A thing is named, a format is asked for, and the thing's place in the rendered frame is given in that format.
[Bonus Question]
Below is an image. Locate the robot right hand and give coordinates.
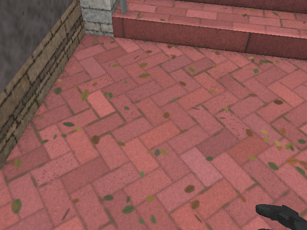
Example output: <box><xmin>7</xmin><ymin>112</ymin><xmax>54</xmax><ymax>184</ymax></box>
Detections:
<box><xmin>255</xmin><ymin>204</ymin><xmax>307</xmax><ymax>230</ymax></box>

